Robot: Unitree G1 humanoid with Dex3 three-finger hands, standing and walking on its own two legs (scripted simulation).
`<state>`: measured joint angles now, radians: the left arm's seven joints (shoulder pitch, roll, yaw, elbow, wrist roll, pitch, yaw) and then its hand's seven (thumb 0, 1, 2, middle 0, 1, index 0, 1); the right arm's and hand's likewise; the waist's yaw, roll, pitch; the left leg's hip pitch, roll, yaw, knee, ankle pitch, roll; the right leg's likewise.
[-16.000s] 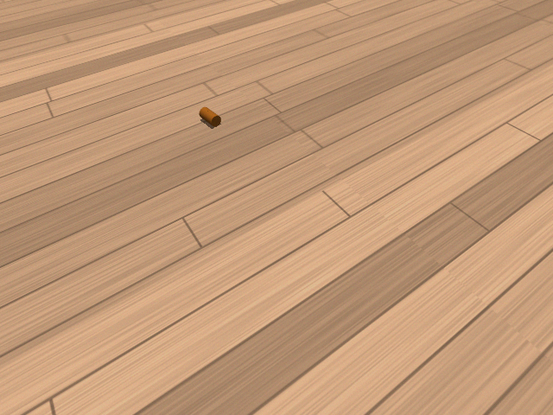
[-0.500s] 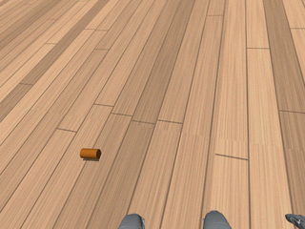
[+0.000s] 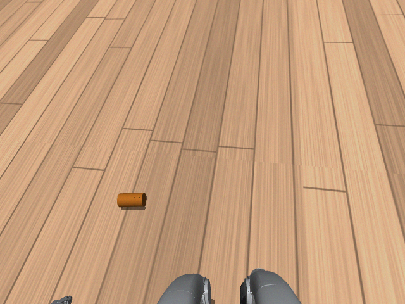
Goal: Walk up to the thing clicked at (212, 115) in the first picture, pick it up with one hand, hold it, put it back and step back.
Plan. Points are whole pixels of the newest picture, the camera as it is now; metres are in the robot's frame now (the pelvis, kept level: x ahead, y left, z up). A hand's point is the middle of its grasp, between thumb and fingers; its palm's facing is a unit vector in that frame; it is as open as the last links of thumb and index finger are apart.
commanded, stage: walk up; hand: left
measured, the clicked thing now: (131, 199) +0.63 +0.43 -0.70
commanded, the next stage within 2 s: none
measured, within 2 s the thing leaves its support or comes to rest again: neither
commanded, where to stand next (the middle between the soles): +0.12 +0.27 m, yaw -5 degrees
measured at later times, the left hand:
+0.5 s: hand out of the picture +0.06 +0.57 -0.13, palm faces -0.03 -0.81 -0.58, open 7.4 cm
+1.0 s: hand out of the picture +0.15 +0.56 -0.13, palm faces -0.12 -0.93 -0.36, open 7.4 cm
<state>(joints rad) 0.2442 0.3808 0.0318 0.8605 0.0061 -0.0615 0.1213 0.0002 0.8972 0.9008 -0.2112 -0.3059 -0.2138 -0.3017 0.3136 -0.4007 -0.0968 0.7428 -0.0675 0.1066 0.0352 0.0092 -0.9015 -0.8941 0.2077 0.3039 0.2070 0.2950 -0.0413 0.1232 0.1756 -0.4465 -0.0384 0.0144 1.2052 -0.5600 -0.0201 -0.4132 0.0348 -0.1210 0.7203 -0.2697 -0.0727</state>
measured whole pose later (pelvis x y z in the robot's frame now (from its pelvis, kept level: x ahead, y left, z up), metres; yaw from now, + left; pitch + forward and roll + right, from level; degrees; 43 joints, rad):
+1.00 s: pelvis +0.02 +0.31 +0.02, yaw -7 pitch -1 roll +0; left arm 0.13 0.37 0.02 0.99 0.01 -0.03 0.00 0.00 0.90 0.90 -0.20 -0.30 -0.21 -0.30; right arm 0.15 -0.36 -0.01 0.95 -0.02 -0.05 0.00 0.01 -0.90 -0.89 0.21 0.30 0.21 0.30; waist 0.00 0.00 0.05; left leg -0.26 -0.02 0.12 0.60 -0.33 0.07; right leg -0.27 0.01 0.01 0.61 -0.32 -0.02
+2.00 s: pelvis +0.04 +0.29 +0.04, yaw -8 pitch -1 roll +0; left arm 0.06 0.33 0.02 1.16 0.02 -0.01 0.00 0.00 0.90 0.90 -0.20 -0.30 -0.21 -0.30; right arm 0.08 -0.34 -0.03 1.14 -0.02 -0.03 0.00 0.01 -0.90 -0.89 0.21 0.30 0.21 0.29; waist -0.01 0.01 0.04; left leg -0.06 -0.01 0.12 0.29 -0.20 0.03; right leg -0.09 0.04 0.02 0.31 -0.20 -0.03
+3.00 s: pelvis +0.03 +0.28 +0.05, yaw -5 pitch -2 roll +0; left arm 0.10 0.33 0.01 1.15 0.01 -0.01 0.00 0.00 0.90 0.90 -0.20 -0.30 -0.21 -0.30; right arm 0.09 -0.34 -0.01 1.16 -0.02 -0.02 0.00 0.01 -0.90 -0.89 0.21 0.30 0.21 0.29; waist -0.01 0.01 0.03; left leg -0.07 -0.01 0.07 0.26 -0.16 0.03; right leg -0.07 0.04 -0.02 0.26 -0.16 -0.04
